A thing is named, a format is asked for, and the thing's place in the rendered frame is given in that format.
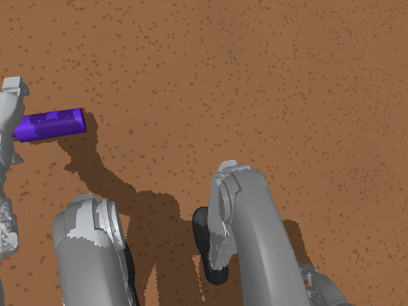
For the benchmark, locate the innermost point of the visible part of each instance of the left robot arm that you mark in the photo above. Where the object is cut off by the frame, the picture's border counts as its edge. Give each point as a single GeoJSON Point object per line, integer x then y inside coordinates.
{"type": "Point", "coordinates": [8, 220]}

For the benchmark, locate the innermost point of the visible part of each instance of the left robot hand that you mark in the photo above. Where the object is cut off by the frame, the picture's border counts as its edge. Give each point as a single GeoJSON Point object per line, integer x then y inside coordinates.
{"type": "Point", "coordinates": [12, 108]}

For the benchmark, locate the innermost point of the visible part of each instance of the right robot hand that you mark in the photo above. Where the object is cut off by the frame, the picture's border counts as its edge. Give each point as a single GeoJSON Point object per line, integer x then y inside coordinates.
{"type": "Point", "coordinates": [323, 291]}

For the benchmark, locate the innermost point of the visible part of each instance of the left robot foot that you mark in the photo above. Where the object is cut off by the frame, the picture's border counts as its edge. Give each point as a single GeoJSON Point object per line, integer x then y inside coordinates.
{"type": "Point", "coordinates": [131, 274]}

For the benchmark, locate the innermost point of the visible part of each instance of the right robot foot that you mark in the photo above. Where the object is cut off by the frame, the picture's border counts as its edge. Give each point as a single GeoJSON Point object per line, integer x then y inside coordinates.
{"type": "Point", "coordinates": [202, 240]}

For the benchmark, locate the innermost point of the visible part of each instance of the bottle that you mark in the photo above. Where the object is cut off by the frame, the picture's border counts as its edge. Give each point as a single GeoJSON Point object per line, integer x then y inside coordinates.
{"type": "Point", "coordinates": [49, 125]}

